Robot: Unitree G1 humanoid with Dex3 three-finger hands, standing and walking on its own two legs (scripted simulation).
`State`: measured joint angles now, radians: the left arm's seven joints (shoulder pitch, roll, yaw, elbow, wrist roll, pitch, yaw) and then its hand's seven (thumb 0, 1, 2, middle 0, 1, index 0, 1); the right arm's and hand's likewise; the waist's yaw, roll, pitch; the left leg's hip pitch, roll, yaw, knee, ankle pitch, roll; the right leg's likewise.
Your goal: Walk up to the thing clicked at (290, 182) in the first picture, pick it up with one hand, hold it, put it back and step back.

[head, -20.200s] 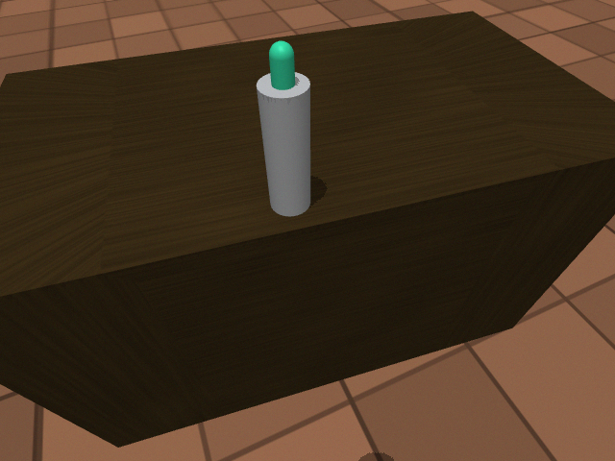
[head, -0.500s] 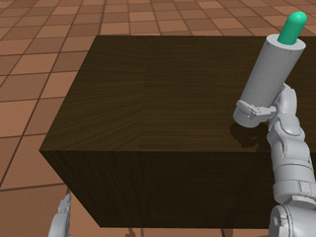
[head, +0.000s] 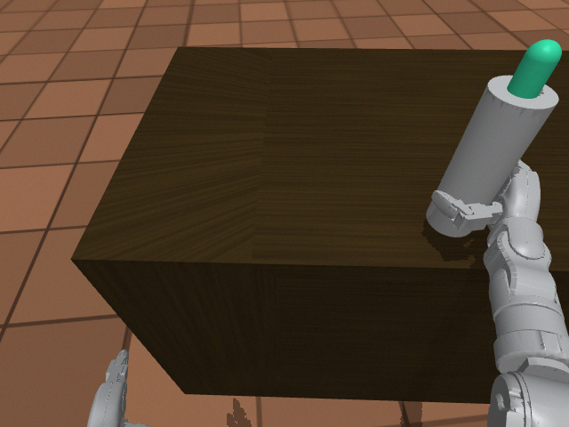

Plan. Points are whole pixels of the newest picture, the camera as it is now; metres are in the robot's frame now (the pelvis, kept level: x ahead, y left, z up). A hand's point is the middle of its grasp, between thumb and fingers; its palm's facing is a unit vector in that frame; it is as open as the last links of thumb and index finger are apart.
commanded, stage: lower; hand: right
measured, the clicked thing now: (488, 150) +0.42 -0.21 +0.20
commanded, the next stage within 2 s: loosen in 0.26 s
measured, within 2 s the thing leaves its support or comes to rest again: rests again in 0.32 s
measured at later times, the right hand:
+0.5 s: hand (463, 203) +0.41 -0.22 +0.10, palm faces +0.25 +0.97 +0.02, open 9.9 cm
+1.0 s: hand (464, 202) +0.42 -0.22 +0.11, palm faces +0.26 +0.97 +0.01, open 11.2 cm
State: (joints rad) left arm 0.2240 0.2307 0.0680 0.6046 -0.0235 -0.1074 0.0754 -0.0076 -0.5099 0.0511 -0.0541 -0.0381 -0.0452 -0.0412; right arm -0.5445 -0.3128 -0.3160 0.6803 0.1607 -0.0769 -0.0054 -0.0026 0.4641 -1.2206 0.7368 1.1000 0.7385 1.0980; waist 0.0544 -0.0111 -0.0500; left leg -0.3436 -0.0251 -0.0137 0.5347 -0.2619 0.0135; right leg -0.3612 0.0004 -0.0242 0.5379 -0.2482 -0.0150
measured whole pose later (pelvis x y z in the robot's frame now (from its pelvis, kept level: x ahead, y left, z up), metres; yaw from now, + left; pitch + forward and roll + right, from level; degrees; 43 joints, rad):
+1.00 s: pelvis +0.00 +0.00 -0.01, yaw +0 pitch +6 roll +0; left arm 0.23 0.23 0.08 0.56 -0.02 -0.07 0.08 -0.01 -0.51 0.05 -0.06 -0.05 -0.05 -0.04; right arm -0.50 -0.31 -0.31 0.69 0.17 -0.16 0.00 -0.01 0.43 -0.46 0.87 0.70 0.88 0.70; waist 0.06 0.00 -0.07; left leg -0.40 -0.03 -0.01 0.59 -0.30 0.01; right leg -0.42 0.00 -0.02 0.60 -0.28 -0.01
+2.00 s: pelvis +0.01 -0.01 +0.00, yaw +0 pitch +5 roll +1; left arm 0.31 0.27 0.04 0.59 -0.06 -0.11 0.05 -0.01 -0.51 0.05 -0.06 -0.04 -0.06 -0.04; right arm -0.68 -0.77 -0.50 0.83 0.00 -0.05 0.01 -0.01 0.59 -0.05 0.07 0.06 0.07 0.07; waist 0.01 -0.02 -0.06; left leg -0.32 -0.02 -0.02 0.46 -0.23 0.01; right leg -0.35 0.00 -0.03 0.49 -0.24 -0.02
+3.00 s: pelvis -0.01 +0.02 +0.01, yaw -3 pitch -5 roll +0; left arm 0.23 0.21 0.15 0.67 -0.02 -0.10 0.05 -0.01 -0.52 0.06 -0.06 -0.05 -0.05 -0.05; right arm 0.35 -0.45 -0.52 -0.42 0.08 -0.37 -0.03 -0.01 0.58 -0.05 0.07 0.06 0.06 0.07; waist -0.06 -0.09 0.07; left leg -0.14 -0.02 0.04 0.44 -0.23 0.04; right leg -0.16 0.01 0.03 0.42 -0.18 0.01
